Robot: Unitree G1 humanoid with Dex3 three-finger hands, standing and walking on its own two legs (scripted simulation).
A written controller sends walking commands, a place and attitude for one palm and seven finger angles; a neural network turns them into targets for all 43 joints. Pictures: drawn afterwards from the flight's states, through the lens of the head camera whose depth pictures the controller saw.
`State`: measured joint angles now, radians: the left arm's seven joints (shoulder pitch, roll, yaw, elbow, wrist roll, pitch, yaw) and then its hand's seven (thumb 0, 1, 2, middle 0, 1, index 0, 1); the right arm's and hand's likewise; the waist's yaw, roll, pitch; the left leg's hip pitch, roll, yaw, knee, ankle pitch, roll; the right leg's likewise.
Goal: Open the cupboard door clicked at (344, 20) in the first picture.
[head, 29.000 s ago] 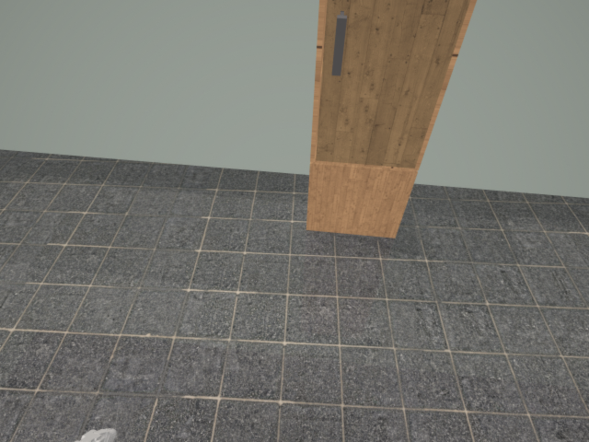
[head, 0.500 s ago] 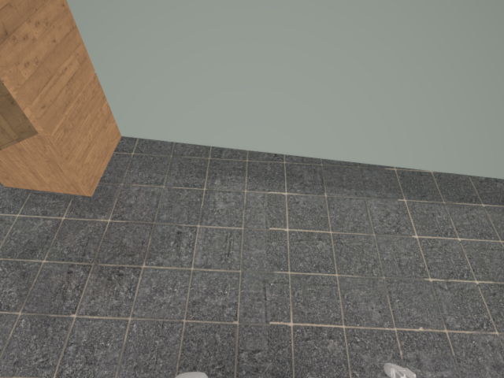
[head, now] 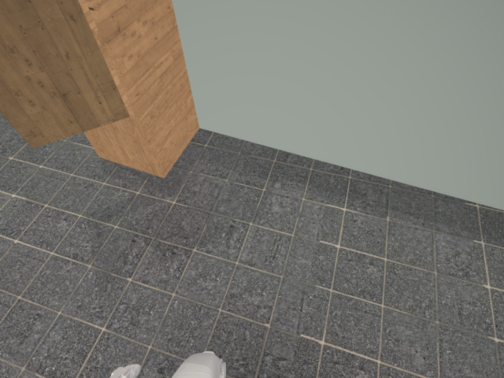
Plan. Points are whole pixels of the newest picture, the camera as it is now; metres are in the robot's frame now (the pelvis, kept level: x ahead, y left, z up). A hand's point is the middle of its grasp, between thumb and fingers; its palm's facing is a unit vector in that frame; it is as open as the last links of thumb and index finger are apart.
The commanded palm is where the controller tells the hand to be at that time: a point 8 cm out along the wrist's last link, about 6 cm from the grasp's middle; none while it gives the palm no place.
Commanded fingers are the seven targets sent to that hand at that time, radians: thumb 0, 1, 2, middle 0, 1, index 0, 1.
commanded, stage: turn to face it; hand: left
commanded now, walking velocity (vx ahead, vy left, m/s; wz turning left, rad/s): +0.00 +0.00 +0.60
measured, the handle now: out of the picture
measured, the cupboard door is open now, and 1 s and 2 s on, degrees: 49 49 49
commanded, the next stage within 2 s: take the last steps up to it in 0.68 s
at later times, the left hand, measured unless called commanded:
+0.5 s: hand out of the picture +0.06 +0.22 -0.16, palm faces +0.29 -0.91 -0.29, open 7.4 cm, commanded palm none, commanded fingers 0.00 0.90 0.90 -0.20 -0.30 -0.20 -0.30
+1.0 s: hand out of the picture -0.04 +0.19 -0.17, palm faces +0.49 -0.85 -0.19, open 7.4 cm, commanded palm none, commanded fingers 0.00 0.90 0.90 -0.20 -0.30 -0.20 -0.30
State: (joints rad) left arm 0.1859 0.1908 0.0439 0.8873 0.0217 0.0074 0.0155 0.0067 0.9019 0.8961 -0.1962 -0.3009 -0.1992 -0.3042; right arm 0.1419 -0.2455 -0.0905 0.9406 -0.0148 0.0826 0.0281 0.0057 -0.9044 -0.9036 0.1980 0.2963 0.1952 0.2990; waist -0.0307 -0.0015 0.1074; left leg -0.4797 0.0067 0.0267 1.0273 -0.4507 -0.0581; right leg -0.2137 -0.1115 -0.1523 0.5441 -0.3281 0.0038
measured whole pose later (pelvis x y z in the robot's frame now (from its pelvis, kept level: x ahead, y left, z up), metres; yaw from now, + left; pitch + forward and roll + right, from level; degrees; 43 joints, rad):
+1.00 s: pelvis +0.03 +0.01 +0.00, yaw +26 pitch +0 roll -1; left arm 0.24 0.21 0.07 1.02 0.02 0.03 -0.02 0.01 0.91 0.90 -0.19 -0.30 -0.20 -0.30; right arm 0.19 -0.17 -0.03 0.98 -0.03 -0.01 -0.01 0.00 -0.90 -0.90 0.20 0.30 0.20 0.30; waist 0.02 -0.02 0.06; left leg -0.22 -0.01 0.02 0.49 -0.28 0.04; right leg -0.41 -0.08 -0.08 0.95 -0.46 0.03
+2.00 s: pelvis +0.27 +0.19 +0.00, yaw +28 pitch -1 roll +1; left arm 0.18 0.15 0.05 1.01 0.01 -0.08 0.00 0.00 0.91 0.90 -0.19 -0.30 -0.20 -0.30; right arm 0.30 -0.17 -0.05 1.13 -0.02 0.00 0.01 0.01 -0.91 -0.90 0.20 0.30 0.20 0.30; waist -0.02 0.02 0.05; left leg -0.39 0.06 0.07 1.05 -0.38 -0.01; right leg -0.23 -0.04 -0.14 0.51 -0.27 -0.05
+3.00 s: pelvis +0.46 +0.34 -0.01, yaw +28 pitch +0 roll +1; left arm 0.14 0.17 0.05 1.02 0.01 0.04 0.03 0.01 0.90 0.90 -0.20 -0.30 -0.20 -0.30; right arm 0.26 -0.14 -0.05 1.06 -0.02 0.02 -0.04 0.00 -0.90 -0.90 0.20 0.30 0.20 0.30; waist -0.02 -0.04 0.06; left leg -0.20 0.01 0.14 0.56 -0.36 0.03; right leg -0.35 -0.06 -0.05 0.71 -0.39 -0.01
